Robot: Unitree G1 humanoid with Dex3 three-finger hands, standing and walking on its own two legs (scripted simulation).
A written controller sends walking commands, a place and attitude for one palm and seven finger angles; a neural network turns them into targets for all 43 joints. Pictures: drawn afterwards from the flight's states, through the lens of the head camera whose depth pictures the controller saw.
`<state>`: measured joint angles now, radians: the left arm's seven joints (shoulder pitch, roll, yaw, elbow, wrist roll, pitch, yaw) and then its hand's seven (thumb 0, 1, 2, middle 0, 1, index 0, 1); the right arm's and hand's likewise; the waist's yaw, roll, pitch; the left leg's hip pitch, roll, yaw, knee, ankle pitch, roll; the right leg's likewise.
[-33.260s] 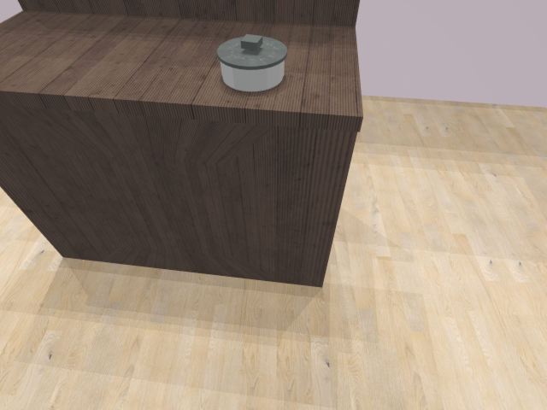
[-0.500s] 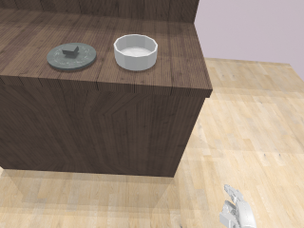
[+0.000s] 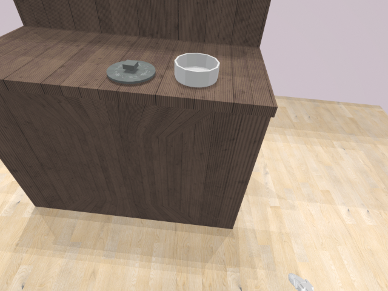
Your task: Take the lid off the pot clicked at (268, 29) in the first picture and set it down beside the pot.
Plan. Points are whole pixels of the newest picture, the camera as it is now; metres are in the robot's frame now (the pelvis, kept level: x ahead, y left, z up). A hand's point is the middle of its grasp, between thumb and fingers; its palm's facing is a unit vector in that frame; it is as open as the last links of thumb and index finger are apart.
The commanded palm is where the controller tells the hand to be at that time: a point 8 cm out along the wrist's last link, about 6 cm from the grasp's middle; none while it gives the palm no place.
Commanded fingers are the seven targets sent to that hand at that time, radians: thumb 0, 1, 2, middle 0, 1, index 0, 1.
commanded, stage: stop stepping back and stand still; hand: left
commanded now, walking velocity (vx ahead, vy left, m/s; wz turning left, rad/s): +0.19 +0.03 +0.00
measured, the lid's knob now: (130, 65) +0.79 +0.26 +0.12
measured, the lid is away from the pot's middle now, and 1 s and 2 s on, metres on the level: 0.23 0.23 0.23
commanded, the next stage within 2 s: let the arm hang, fingers relaxed in 1.22 s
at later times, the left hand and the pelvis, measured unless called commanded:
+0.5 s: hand (29, 149) +0.22 +0.24 +0.26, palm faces +0.46 -0.80 -0.38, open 7.4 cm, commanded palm none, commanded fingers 0.00 0.90 0.90 -0.20 -0.30 -0.20 -0.30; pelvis +0.00 +0.01 +0.00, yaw +3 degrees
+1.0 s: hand out of the picture -0.03 +0.18 -0.16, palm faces +0.04 -0.97 -0.24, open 7.2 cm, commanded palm none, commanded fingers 0.00 0.90 0.90 -0.20 -0.30 -0.20 -0.30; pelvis +0.05 -0.02 +0.01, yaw +0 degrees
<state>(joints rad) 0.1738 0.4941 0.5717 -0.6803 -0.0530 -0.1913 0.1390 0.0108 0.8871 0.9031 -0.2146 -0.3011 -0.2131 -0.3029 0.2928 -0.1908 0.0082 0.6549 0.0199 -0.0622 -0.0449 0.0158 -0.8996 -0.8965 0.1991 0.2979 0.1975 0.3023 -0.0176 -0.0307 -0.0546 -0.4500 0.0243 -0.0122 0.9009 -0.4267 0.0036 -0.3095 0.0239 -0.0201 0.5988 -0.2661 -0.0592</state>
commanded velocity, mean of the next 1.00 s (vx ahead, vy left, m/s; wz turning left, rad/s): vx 0.04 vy -0.02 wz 0.00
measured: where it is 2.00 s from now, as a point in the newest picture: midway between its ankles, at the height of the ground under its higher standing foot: outside the picture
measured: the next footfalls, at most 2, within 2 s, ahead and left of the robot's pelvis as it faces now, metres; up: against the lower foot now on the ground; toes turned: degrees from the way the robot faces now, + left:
right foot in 0.40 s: +0.05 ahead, -0.11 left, +0.00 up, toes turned +0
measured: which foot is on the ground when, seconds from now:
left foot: down 0.00-1.00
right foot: down 0.00-0.14, up 0.16-0.38, down 0.40-1.00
